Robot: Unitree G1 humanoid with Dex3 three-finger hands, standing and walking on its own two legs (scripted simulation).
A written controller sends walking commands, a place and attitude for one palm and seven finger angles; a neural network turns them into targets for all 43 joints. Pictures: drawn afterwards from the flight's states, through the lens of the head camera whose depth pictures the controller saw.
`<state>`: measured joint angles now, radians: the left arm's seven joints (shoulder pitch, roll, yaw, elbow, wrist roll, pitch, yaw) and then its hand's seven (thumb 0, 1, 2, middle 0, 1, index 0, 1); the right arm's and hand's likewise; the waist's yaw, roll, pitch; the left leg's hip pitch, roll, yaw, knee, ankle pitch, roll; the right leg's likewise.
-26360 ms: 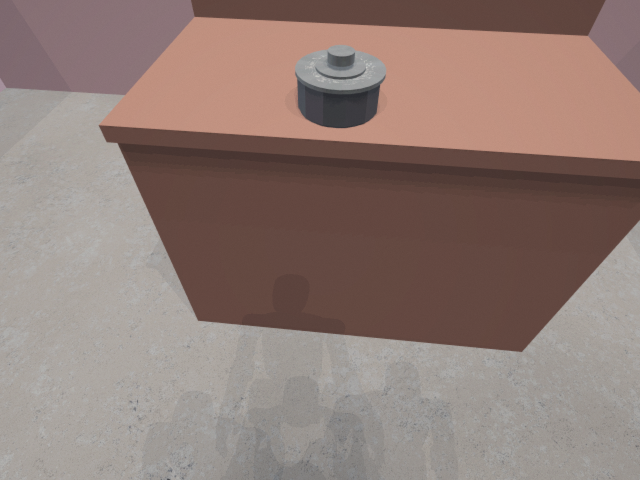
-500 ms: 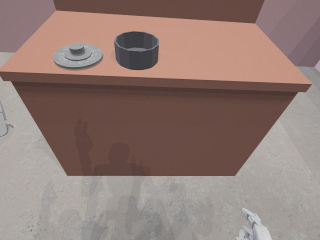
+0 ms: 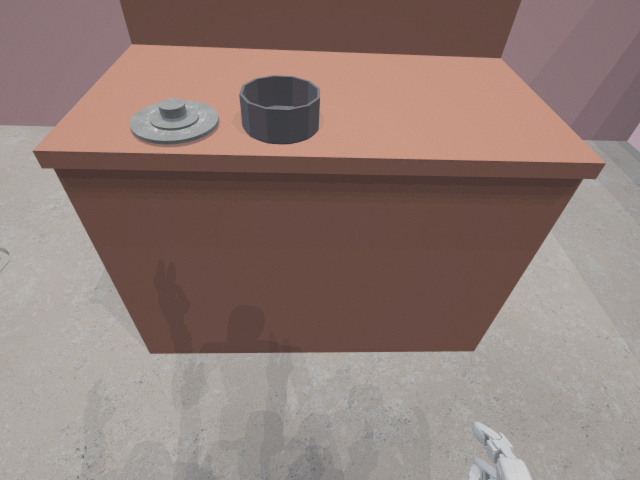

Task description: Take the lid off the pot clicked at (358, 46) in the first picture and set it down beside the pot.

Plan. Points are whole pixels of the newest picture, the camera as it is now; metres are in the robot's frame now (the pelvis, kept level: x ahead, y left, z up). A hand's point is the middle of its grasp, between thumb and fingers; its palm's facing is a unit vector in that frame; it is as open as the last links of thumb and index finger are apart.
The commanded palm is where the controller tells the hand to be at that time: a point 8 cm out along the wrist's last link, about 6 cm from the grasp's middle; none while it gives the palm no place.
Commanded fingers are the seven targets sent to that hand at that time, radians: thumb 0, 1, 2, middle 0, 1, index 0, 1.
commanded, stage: stop stepping back and stand still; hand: left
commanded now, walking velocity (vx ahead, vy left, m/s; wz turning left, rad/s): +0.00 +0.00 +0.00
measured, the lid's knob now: (172, 108) +0.79 +0.33 +0.10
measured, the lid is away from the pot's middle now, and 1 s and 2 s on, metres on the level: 0.23 0.23 0.23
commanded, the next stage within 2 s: let the arm hang, fingers relaxed in 0.14 s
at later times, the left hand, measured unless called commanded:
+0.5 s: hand out of the picture +0.08 +0.17 -0.18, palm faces +0.13 -0.98 -0.15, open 6.9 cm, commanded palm none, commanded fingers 0.00 0.90 0.90 -0.20 -0.30 -0.20 -0.30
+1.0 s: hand out of the picture +0.03 +0.18 -0.17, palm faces +0.05 -0.98 -0.21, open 7.3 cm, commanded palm none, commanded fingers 0.00 0.90 0.90 -0.20 -0.30 -0.20 -0.30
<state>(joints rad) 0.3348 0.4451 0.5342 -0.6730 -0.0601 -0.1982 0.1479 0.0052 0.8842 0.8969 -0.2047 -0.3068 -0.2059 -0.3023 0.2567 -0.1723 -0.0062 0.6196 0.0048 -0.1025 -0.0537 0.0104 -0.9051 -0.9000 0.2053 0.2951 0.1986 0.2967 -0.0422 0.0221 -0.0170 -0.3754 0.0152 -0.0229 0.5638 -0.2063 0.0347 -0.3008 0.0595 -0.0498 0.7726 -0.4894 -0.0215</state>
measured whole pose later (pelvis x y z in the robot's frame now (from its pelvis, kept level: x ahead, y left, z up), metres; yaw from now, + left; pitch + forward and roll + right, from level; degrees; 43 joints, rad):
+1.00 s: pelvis +0.02 +0.01 +0.01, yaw +2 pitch -1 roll +0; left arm 0.23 0.14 0.00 1.12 0.00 0.01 0.04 0.00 0.92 0.90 -0.19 -0.30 -0.20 -0.30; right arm 0.27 -0.14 -0.03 1.11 -0.01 0.02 -0.04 0.01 -0.92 -0.90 0.21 0.29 0.20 0.30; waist -0.02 0.03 0.04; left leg -0.22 0.00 0.00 0.47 -0.25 0.01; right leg -0.17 0.02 0.03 0.45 -0.27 -0.01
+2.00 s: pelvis +0.05 +0.00 +0.01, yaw +1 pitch +0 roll +0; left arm 0.26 0.14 0.02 1.13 0.00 0.00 0.04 0.00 0.92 0.90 -0.20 -0.30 -0.20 -0.30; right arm 0.28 -0.13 -0.03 1.13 0.00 0.01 -0.05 0.00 -0.91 -0.90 0.20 0.29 0.20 0.30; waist -0.02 0.01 0.03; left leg -0.17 0.03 0.02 0.45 -0.27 -0.01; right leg -0.13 0.04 0.04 0.43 -0.29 -0.03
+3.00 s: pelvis +0.03 +0.00 +0.01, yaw +1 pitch -1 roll +0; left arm 0.28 0.13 0.01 1.13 0.00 0.00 0.04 0.00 0.92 0.90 -0.19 -0.30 -0.20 -0.30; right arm 0.28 -0.12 -0.03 1.13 0.00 0.01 -0.05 0.00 -0.91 -0.90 0.20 0.29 0.20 0.30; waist -0.02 0.01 0.04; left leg -0.18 0.02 0.03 0.44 -0.26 -0.01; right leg -0.14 0.04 0.05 0.43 -0.27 -0.02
